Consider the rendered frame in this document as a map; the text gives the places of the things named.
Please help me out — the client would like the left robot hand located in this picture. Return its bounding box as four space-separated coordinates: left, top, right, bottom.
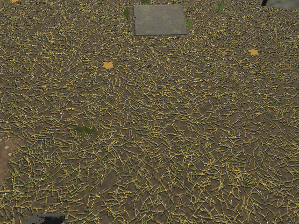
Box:
22 212 65 224

